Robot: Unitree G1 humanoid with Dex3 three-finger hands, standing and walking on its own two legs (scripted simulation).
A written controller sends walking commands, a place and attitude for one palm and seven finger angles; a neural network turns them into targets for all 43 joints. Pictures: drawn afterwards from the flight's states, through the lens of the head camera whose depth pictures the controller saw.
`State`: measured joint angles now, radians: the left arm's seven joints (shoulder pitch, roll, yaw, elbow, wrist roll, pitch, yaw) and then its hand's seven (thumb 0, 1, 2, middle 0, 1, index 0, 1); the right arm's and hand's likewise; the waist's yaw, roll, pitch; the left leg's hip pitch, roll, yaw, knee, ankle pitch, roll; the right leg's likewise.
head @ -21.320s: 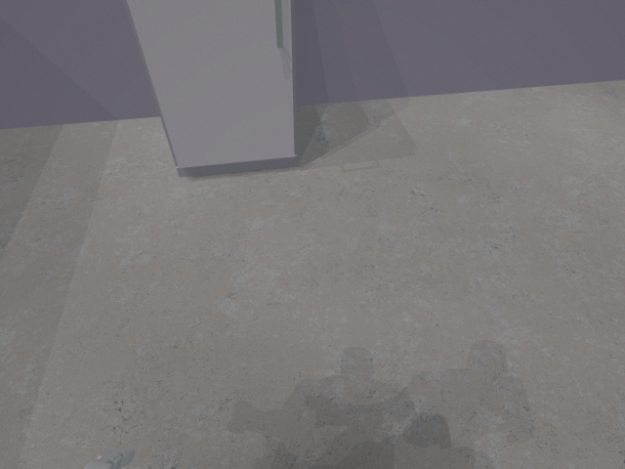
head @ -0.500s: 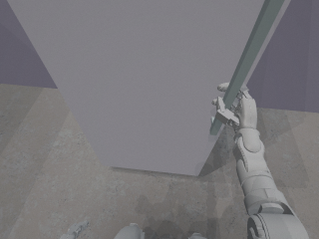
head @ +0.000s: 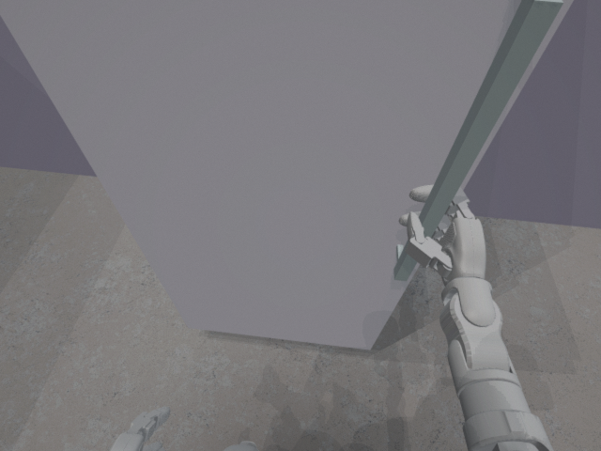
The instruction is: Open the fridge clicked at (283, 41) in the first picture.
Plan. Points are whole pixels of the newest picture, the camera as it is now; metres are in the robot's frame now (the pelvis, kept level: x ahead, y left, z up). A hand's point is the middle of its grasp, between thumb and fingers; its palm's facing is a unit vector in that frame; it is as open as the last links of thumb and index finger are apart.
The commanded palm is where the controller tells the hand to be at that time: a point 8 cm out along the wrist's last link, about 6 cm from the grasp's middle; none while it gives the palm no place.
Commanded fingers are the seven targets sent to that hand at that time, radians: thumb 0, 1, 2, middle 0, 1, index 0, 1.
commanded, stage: pull the door a little, standing still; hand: right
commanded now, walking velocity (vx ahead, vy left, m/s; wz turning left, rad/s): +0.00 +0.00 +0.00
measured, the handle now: (442, 177) +0.44 -0.13 +0.14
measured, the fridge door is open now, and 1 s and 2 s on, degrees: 0 23 53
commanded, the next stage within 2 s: walk backward, drawing the door open in 0.36 s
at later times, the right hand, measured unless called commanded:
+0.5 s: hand (410, 302) +0.29 -0.09 +0.08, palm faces -0.09 +1.00 -0.01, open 6.2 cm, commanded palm +0.27 -0.15 +0.08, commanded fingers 0.00 -0.90 -0.90 0.45 1.40 0.45 1.40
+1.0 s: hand (369, 391) +0.19 -0.04 +0.08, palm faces -0.08 +0.98 -0.16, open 5.8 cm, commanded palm +0.16 -0.09 +0.08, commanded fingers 0.00 -0.90 -0.90 0.45 1.40 0.45 1.40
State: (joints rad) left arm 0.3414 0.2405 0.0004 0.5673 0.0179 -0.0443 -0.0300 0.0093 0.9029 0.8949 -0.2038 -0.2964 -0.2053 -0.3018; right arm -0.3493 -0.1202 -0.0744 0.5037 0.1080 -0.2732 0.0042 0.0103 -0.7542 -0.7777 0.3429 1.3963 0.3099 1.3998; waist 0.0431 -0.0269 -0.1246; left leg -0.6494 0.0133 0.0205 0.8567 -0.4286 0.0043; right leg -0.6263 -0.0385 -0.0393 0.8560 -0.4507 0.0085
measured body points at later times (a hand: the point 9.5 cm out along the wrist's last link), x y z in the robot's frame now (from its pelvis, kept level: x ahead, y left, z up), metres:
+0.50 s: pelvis +0.03 +0.00 +0.01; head +0.07 +0.01 +0.46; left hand +0.17 +0.23 -0.08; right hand +0.29 -0.15 +0.08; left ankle -0.01 +0.12 -0.70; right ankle -0.02 -0.13 -0.70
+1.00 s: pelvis -0.05 +0.04 +0.04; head -0.05 +0.07 +0.49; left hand +0.13 +0.25 -0.05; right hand +0.19 -0.10 +0.09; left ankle -0.01 +0.12 -0.70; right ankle -0.02 -0.12 -0.70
